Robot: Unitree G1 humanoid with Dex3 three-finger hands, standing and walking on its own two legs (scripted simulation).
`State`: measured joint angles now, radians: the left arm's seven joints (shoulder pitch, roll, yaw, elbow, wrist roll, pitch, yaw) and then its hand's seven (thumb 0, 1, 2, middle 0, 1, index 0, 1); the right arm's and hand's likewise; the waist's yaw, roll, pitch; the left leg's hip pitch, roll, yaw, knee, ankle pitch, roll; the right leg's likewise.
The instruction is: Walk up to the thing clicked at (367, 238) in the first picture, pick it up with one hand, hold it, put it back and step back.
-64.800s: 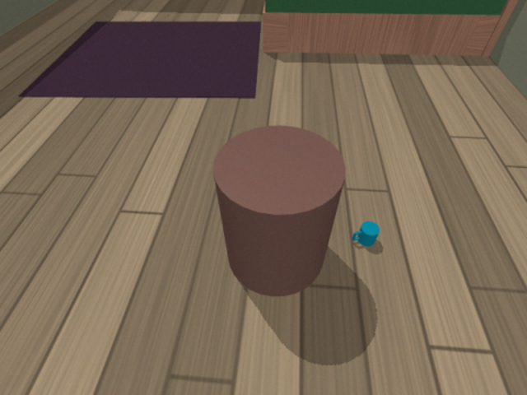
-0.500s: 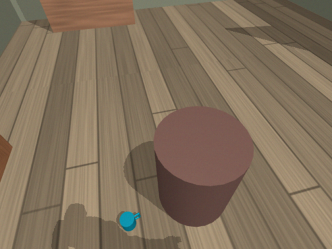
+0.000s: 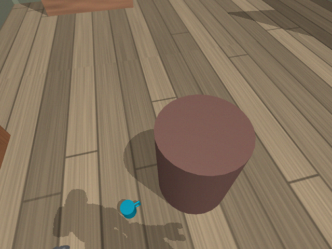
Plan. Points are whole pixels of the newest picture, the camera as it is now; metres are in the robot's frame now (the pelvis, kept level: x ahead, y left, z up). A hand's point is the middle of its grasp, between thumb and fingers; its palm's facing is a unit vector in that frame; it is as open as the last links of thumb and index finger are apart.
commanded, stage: walk up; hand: left
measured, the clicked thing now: (131, 207) +0.42 +0.24 -0.73
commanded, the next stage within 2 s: none
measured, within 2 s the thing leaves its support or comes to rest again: neither
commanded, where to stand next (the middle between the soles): +0.02 +0.01 m, yaw +1 degrees
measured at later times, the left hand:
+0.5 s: hand out of the picture +0.03 +0.31 -0.18, palm faces -0.09 -0.93 -0.36, open 7.3 cm
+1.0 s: hand out of the picture -0.09 +0.29 -0.16, palm faces +0.00 -0.92 -0.39, open 7.4 cm
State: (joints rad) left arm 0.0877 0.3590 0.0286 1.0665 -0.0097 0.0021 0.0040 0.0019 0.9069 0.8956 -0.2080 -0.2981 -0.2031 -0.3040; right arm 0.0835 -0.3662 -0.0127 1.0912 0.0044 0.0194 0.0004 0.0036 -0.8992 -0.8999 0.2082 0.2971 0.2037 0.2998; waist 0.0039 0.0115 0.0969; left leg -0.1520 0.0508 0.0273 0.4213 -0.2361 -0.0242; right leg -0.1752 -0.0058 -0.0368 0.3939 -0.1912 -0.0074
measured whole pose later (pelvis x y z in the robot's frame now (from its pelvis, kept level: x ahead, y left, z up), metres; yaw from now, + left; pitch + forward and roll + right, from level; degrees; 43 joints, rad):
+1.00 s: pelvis -0.23 +0.03 -0.03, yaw +1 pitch -1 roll +0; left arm 0.10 0.37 0.06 0.71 0.03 0.06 0.01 0.00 0.90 0.90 -0.21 -0.30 -0.20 -0.30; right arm 0.18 -0.40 -0.04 0.85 -0.02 0.03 -0.03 0.00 -0.90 -0.90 0.21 0.30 0.20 0.30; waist 0.01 -0.01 0.18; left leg -0.25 -0.03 -0.03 0.70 -0.42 -0.01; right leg -0.40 -0.04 -0.05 0.70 -0.28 -0.01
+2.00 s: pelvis -0.32 +0.01 -0.01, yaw +0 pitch -3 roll +0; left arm 0.13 0.37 0.03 1.02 0.01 -0.03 0.00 0.00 0.91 0.90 -0.21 -0.30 -0.20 -0.30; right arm 0.15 -0.35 -0.02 1.02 -0.01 -0.02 0.01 0.01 -0.90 -0.90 0.21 0.30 0.20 0.30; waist 0.01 0.00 0.05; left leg -0.21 -0.02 -0.07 0.53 -0.27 0.00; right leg -0.12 -0.02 0.00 0.49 -0.32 0.02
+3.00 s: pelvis -0.34 +0.00 +0.00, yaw -1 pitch -2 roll +0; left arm 0.12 0.36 0.00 1.13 0.01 -0.02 -0.01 0.00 0.91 0.90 -0.21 -0.30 -0.20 -0.30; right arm 0.14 -0.36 0.00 1.15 -0.01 -0.01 0.01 0.01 -0.90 -0.90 0.21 0.30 0.20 0.30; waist -0.01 0.00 0.06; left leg -0.14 0.01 -0.05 0.32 -0.13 -0.02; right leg -0.08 0.00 0.02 0.32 -0.20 0.01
